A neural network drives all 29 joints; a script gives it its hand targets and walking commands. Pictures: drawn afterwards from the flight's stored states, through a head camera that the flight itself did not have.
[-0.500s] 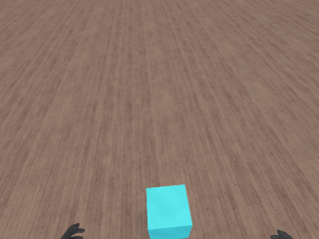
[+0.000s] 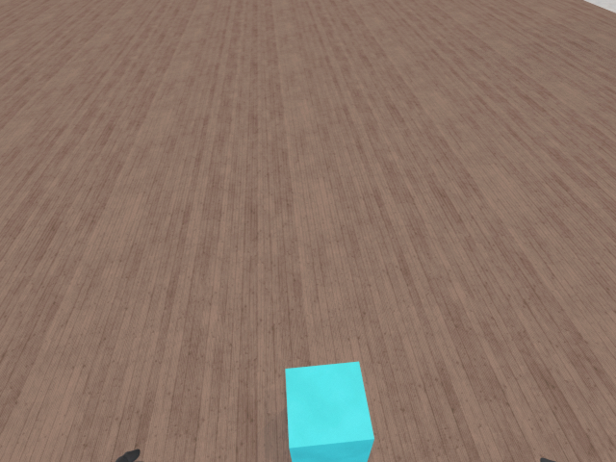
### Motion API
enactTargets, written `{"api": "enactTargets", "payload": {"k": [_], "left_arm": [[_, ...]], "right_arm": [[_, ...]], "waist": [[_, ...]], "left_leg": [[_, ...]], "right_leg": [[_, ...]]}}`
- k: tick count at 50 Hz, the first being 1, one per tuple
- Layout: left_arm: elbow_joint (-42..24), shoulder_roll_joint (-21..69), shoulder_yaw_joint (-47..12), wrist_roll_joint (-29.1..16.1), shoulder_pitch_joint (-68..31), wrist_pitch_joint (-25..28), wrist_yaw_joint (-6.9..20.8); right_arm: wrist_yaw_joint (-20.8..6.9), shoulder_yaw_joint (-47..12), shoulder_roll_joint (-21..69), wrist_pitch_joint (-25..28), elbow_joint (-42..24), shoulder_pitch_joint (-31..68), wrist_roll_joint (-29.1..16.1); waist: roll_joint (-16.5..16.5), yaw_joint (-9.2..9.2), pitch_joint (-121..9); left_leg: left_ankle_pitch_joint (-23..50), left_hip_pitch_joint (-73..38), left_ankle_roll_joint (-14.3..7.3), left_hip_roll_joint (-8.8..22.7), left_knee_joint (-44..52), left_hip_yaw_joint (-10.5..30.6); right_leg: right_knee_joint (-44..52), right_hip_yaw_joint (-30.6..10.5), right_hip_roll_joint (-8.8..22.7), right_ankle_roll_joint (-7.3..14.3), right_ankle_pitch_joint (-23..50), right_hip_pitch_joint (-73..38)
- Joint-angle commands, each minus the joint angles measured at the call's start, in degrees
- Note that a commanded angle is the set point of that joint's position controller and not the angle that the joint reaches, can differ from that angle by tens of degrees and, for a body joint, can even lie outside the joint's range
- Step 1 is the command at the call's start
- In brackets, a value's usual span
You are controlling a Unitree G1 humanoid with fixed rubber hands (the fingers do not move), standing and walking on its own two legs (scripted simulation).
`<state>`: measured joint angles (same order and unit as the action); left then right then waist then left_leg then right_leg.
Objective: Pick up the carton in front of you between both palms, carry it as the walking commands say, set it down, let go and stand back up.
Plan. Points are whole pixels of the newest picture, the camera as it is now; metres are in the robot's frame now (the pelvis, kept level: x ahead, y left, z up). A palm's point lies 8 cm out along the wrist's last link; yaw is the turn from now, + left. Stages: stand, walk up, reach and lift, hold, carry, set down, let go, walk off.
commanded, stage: stand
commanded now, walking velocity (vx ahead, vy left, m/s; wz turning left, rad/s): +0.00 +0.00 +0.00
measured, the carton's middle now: (326, 418) +0.41 +0.01 -0.65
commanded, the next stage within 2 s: none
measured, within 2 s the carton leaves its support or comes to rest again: neither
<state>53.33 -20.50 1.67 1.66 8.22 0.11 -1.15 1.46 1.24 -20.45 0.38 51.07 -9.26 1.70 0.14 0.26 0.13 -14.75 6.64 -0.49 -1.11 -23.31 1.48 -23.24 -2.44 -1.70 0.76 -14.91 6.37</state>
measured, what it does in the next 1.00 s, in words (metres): stands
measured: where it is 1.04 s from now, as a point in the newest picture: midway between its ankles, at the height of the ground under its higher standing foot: outside the picture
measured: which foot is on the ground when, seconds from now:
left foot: down 0.00-1.00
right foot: down 0.00-1.00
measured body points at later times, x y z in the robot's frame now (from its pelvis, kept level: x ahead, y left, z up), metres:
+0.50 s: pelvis -0.01 +0.00 +0.00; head -0.02 +0.01 +0.45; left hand +0.09 +0.31 -0.11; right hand +0.09 -0.31 -0.11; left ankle -0.02 +0.11 -0.74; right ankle -0.03 -0.11 -0.74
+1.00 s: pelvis -0.02 +0.01 +0.00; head -0.03 +0.01 +0.45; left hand +0.07 +0.32 -0.11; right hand +0.08 -0.30 -0.11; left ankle -0.02 +0.12 -0.74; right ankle -0.03 -0.11 -0.74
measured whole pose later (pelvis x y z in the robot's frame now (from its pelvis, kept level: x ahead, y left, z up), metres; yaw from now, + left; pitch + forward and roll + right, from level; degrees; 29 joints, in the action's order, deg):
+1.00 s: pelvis -0.02 +0.01 +0.00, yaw +0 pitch -3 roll +0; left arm 59.3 -21.3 0.4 1.4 8.0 0.3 -0.3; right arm 0.9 -0.2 -22.1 0.7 57.9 -7.9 1.0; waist -0.4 0.1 1.8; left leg -11.4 5.8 -0.9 -1.5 -20.4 1.5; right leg -20.0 -2.1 -0.8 0.0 -11.5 5.3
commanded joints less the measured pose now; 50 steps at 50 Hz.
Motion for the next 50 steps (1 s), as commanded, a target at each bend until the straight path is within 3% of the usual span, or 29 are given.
{"api": "enactTargets", "payload": {"k": [1, 2, 4, 5, 6, 7, 10, 12, 14, 15, 17, 19, 22, 23, 24, 27, 28, 29, 30, 32, 33, 34, 36, 39, 40, 41, 46, 49, 50], "left_arm": [[-2.08, -10.23, 1.73, -0.53, -2.17, 0.75, -0.26], [-1.90, -7.59, 1.46, 0.23, -0.80, 0.69, -0.27], [-1.76, -9.38, 1.90, 0.17, -3.44, 0.62, -0.13], [-0.99, -8.71, 1.72, -0.01, -3.70, 0.88, 0.15], [-1.04, -8.37, 1.32, -0.56, -1.07, 1.19, 0.32], [-0.79, -9.52, 1.74, -0.24, -2.61, 0.89, 0.20], [-0.38, -8.77, 1.26, -0.06, -1.98, 1.03, 0.27], [0.14, -9.15, 1.21, -0.56, 0.27, 1.51, 0.49], [1.09, -9.16, 1.10, 0.40, -2.08, 1.16, 0.11], [1.04, -11.22, 1.33, 1.16, -3.07, 0.97, 0.14], [1.47, -10.89, 0.90, -0.36, -1.85, 1.51, 0.35], [1.23, -10.97, 0.99, -0.73, -1.62, 0.61, 0.07], [1.60, -9.04, 0.28, -1.24, -2.54, 0.90, 0.04], [2.24, -9.58, 0.73, -0.46, -2.76, 1.33, 0.12], [1.56, -9.17, 0.32, -0.28, -3.10, 1.03, 0.07], [2.82, -11.75, 1.36, -0.06, -1.95, 0.36, -0.13], [2.93, -11.16, 1.11, 0.14, -4.05, 0.25, -0.02], [1.53, -10.40, 1.13, 0.07, -3.00, 0.75, 0.15], [2.38, -11.71, 0.91, -0.20, -3.17, 0.52, 0.51], [3.05, -10.21, 0.99, -0.23, -2.11, 0.85, 0.30], [2.42, -8.85, 0.76, -0.17, -2.13, 0.76, 0.49], [2.76, -10.00, 0.51, -0.44, -4.23, 0.58, 0.82], [3.35, -10.37, 0.88, -0.78, -0.89, 0.57, 0.84], [2.65, -9.83, 0.23, -0.39, -3.93, 0.74, 0.85], [2.39, -9.64, 0.69, -0.38, -2.97, 0.48, 0.73], [4.37, -10.19, 0.37, -1.13, -1.59, 0.40, 0.70], [2.79, -10.19, -0.23, -0.32, -2.56, 0.89, 0.76], [2.95, -10.17, 0.48, -0.30, -4.68, 0.88, 0.70], [2.64, -9.96, 0.58, -0.43, -2.40, 0.81, 0.67]], "right_arm": [[-0.19, 1.74, -10.16, 0.70, -1.64, 0.42, -0.23], [-0.26, 2.48, -10.36, 0.86, -2.25, 3.42, 0.20], [0.06, 2.34, -10.27, 0.81, -1.67, 2.16, -0.42], [0.17, 1.69, -10.01, 0.95, -0.85, 2.64, 0.53], [-0.23, 1.72, -9.29, 0.92, -0.68, 1.55, 0.00], [-0.26, 1.28, -8.84, 0.83, -0.21, 0.87, -0.14], [0.03, 1.14, -9.15, 0.96, 0.66, 2.34, -0.44], [0.09, 1.16, -9.61, 0.41, 0.23, 2.36, -0.37], [0.04, 1.20, -10.23, 0.48, 0.25, 3.34, -0.79], [0.11, 1.35, -10.10, 0.61, 0.14, 2.06, -0.57], [-0.03, 1.60, -10.98, 0.60, 1.18, 0.54, -0.52], [-0.06, 0.94, -10.58, 0.81, 1.74, 2.33, -1.24], [0.26, 1.07, -10.00, 0.82, 1.50, 3.61, -0.65], [-0.04, 0.68, -10.85, 0.57, 2.04, 2.16, 0.07], [-0.06, 1.37, -11.39, 0.69, 1.86, 4.03, -0.78], [-0.20, 1.14, -11.13, 0.36, 2.94, 2.78, -0.43], [-0.17, 0.96, -11.15, 0.48, 2.72, 2.53, -0.51], [-0.20, 0.93, -11.01, 0.70, 3.57, 2.04, -0.84], [-0.26, 0.72, -11.24, 0.66, 3.26, 2.20, -0.42], [-0.05, 0.46, -11.60, 0.78, 3.13, 2.52, -0.65], [0.13, 0.78, -11.69, 0.99, 3.10, 2.60, -0.39], [-0.02, 0.41, -10.40, 1.07, 2.78, 3.39, -1.03], [-0.40, 0.38, -11.62, 0.97, 3.37, 2.16, -0.70], [-0.07, 0.67, -12.64, 1.10, 3.73, 1.75, -0.54], [-0.13, 0.50, -12.48, 1.05, 3.25, 2.73, -0.91], [0.10, 0.25, -10.91, 0.69, 3.47, 4.90, -0.38], [-0.36, 0.20, -10.91, 1.07, 3.68, 4.43, -1.10], [-0.25, 0.64, -12.83, 0.70, 4.10, 3.86, -0.48], [-0.29, 1.02, -13.60, 0.67, 4.45, 3.17, -0.99]], "waist": [[0.94, -0.22, 1.35], [-0.92, 1.59, -0.66], [2.35, -0.73, 1.57], [-1.35, -0.49, 2.36], [-1.72, 1.61, -0.52], [0.62, -0.83, -0.81], [-3.47, -0.41, 0.38], [3.00, 0.98, -5.59], [-3.28, -0.22, 0.60], [1.98, -0.59, 0.28], [3.59, -0.91, -2.76], [-1.29, -0.39, 0.19], [0.27, 0.69, 0.18], [0.73, -0.62, -0.73], [-2.66, -0.42, 0.10], [1.64, 0.08, 0.37], [1.00, -1.49, 0.80], [-1.73, -0.32, -1.12], [0.57, -0.65, 2.28], [0.22, -0.23, 0.13], [-3.36, -0.03, 0.73], [1.29, -0.04, -0.17], [-2.86, -0.16, 1.76], [1.32, -0.29, 1.66], [-1.54, -0.43, -1.70], [2.25, 0.64, 0.22], [-2.57, -0.65, 2.96], [1.82, -1.32, -1.24], [1.09, 0.32, -0.51]], "left_leg": [[10.06, 0.72, -0.95, 6.65, 5.19, 5.96], [8.78, -0.42, -0.81, 6.18, 4.34, 5.46], [8.21, -1.37, -0.67, 6.72, 4.86, 5.89], [9.34, 0.28, -0.68, 7.10, 6.24, 5.70], [10.03, -0.71, -0.77, 7.08, 5.34, 5.46], [9.18, -2.59, -0.60, 6.84, 5.41, 5.40], [11.93, 0.60, -0.61, 6.93, 4.73, 4.58], [14.62, -2.07, -0.82, 7.92, 4.54, 4.76], [9.42, 1.61, -0.89, 6.60, 4.09, 4.36], [10.83, 0.07, -0.44, 6.79, 5.25, 5.36], [13.00, -2.90, -0.50, 7.61, 5.25, 5.28], [11.75, -0.45, -0.35, 6.48, 5.30, 5.02], [11.98, 0.34, -1.46, 7.52, 5.62, 5.89], [11.07, -0.94, -0.44, 7.45, 6.34, 5.70], [11.54, 0.37, -0.49, 7.55, 5.32, 5.67], [9.64, -1.47, -0.49, 6.58, 6.00, 4.66], [10.50, -0.72, -1.06, 6.92, 5.24, 5.12], [12.15, -2.07, -1.02, 7.29, 5.07, 5.03], [10.81, 0.20, -0.51, 6.82, 7.13, 5.61], [10.48, 0.77, -1.51, 7.17, 5.73, 4.87], [12.46, 0.71, -1.13, 6.84, 5.36, 4.51], [11.93, 0.45, -0.55, 7.26, 6.16, 6.06], [8.91, 0.04, -1.52, 7.24, 5.63, 5.86], [9.42, 1.38, -0.63, 7.20, 7.11, 5.93], [10.24, -0.60, -0.32, 6.84, 6.50, 5.48], [10.65, 0.76, -1.29, 7.68, 6.05, 6.12], [4.57, 1.49, -0.79, 7.42, 6.43, 6.61], [9.67, -0.80, -0.63, 7.05, 7.39, 6.03], [8.95, -1.37, -0.98, 7.44, 6.85, 6.37]], "right_leg": [[3.67, -4.99, 7.37, -0.15, 12.68, 1.04], [3.98, -5.38, 6.98, -0.06, 10.42, 0.88], [5.77, -5.50, 6.42, 0.04, 7.46, 4.39], [3.89, -5.51, 6.65, 0.20, 8.92, 2.72], [5.12, -4.52, 6.72, -0.23, 8.90, 0.70], [4.38, -5.04, 6.66, -0.24, 11.00, 1.31], [4.47, -5.77, 7.29, 0.57, 13.40, 0.77], [2.86, -4.00, 7.34, 0.29, 14.37, -2.55], [5.04, -5.68, 7.36, 0.12, 12.58, 0.24], [5.18, -4.74, 6.98, -0.16, 12.16, 0.21], [4.73, -3.92, 7.47, -0.32, 15.13, -1.47], [5.30, -5.95, 7.49, -0.32, 14.52, -0.11], [5.17, -5.02, 7.38, -0.09, 11.59, -0.65], [5.43, -4.26, 7.05, -0.53, 10.07, -1.10], [4.87, -4.56, 7.31, 0.02, 12.80, -0.59], [5.98, -4.80, 7.33, -0.55, 12.26, 0.31], [6.27, -4.73, 7.71, 0.22, 10.82, 0.80], [6.03, -6.00, 8.27, 0.96, 12.80, -0.53], [5.65, -4.31, 7.14, -1.11, 9.98, 0.42], [5.33, -4.71, 7.71, 0.19, 12.49, -1.27], [5.49, -4.99, 8.03, 0.91, 13.39, -1.85], [3.77, -4.25, 7.93, 0.57, 12.74, -2.16], [7.10, -5.40, 7.90, -0.28, 11.91, -0.89], [4.97, -3.09, 6.96, -0.37, 9.56, -0.36], [4.78, -4.64, 7.02, -0.13, 10.31, -0.93], [5.83, -4.10, 7.55, 0.02, 9.19, 0.06], [7.83, -4.96, 7.88, 0.21, 6.78, 1.87], [5.37, -4.33, 7.34, -0.45, 12.27, -0.98], [6.38, -4.60, 7.37, -0.50, 11.26, -0.13]]}}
